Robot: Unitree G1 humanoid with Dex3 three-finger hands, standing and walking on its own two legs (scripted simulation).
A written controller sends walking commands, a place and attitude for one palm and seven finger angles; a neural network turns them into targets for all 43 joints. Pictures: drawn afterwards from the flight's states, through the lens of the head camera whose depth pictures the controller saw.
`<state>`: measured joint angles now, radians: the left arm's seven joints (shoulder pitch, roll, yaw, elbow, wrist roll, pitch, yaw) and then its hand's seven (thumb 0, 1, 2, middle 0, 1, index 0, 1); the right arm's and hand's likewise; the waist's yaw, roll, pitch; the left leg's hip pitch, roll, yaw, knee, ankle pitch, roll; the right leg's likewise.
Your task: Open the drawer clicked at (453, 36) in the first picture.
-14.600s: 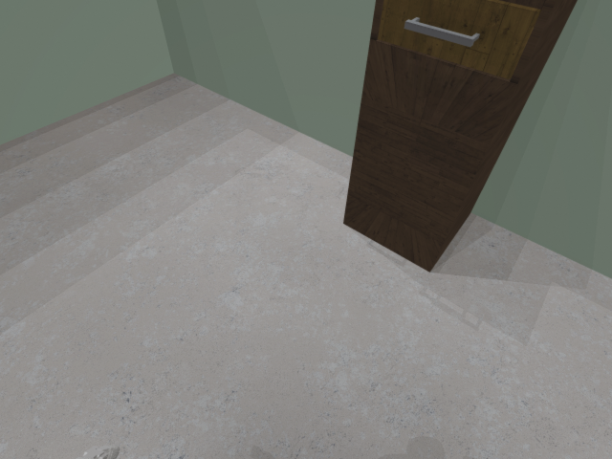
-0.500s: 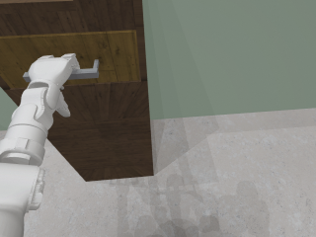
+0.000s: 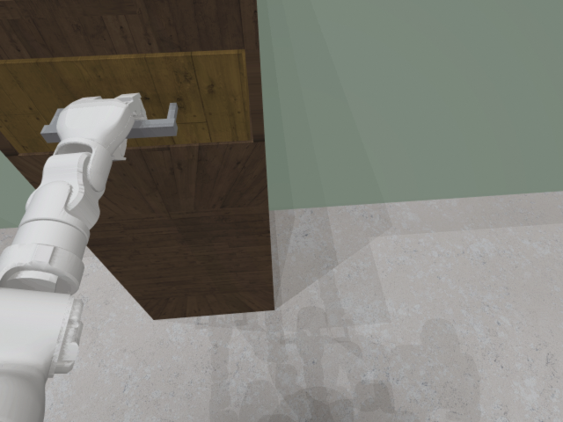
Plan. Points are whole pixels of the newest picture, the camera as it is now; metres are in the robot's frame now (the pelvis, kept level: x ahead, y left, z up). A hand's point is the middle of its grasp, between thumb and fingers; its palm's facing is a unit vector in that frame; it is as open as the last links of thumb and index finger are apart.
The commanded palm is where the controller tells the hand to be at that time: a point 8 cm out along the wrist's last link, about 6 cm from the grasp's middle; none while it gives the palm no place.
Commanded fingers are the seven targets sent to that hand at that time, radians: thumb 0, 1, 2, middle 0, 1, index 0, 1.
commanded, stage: pull the drawer open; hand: left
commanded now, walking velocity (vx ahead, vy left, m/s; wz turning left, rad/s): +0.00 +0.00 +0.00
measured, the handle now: (114, 121) +0.51 +0.24 +0.15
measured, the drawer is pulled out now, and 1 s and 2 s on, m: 0.00 0.04 0.22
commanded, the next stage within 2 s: none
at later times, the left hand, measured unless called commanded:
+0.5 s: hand (113, 163) +0.45 +0.24 +0.12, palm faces +0.02 -0.05 -1.00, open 5.1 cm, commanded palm +0.41 +0.24 +0.18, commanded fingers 0.00 0.90 0.90 -0.40 -1.35 -0.40 -1.35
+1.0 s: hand (106, 178) +0.42 +0.23 +0.12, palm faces -0.03 -0.04 -1.00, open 5.2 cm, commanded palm +0.41 +0.24 +0.18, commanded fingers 0.00 0.90 0.90 -0.40 -1.35 -0.40 -1.35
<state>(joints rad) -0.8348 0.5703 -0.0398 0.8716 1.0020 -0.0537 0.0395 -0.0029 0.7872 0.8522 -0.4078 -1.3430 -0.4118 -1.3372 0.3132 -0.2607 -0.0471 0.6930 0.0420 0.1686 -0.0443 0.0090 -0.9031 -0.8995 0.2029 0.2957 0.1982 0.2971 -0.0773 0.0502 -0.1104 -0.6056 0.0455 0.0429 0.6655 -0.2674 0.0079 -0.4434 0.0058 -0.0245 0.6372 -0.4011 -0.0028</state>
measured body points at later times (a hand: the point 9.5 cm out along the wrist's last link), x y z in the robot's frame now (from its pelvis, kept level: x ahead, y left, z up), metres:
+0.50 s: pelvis +0.01 +0.00 +0.00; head +0.05 -0.02 +0.45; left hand +0.45 +0.24 +0.17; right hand +0.07 -0.28 -0.13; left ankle +0.03 +0.12 -0.72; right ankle -0.06 -0.12 -0.72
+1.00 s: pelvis +0.01 -0.01 +0.01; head +0.04 -0.03 +0.45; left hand +0.42 +0.23 +0.18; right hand +0.17 -0.26 -0.12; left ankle +0.03 +0.12 -0.72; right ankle -0.06 -0.12 -0.72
